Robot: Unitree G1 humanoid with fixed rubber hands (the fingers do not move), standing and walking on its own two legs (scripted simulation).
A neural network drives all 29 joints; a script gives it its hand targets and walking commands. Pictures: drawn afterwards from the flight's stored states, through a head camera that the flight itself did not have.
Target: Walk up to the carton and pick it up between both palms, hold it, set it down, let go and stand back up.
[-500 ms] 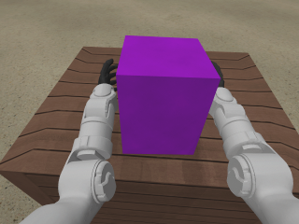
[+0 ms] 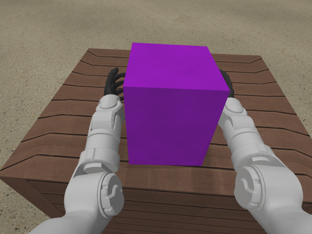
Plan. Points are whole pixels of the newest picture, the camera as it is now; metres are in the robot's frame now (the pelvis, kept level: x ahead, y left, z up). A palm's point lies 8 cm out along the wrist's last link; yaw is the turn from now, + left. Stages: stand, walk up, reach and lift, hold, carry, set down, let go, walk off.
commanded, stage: set down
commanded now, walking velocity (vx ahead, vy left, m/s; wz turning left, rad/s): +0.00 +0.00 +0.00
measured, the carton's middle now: (167, 105) +0.42 +0.02 +0.13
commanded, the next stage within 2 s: none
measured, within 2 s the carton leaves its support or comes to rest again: rests again in 0.24 s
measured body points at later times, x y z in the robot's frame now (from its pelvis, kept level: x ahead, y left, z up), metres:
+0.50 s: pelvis +0.00 +0.00 +0.00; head +0.00 +0.01 +0.45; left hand +0.42 +0.17 +0.14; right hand +0.44 -0.12 +0.15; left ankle -0.03 +0.10 -0.75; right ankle +0.03 -0.12 -0.75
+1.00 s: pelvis +0.00 +0.00 +0.00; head +0.00 +0.01 +0.45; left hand +0.42 +0.17 +0.14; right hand +0.44 -0.13 +0.15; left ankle -0.03 +0.10 -0.75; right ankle +0.03 -0.12 -0.75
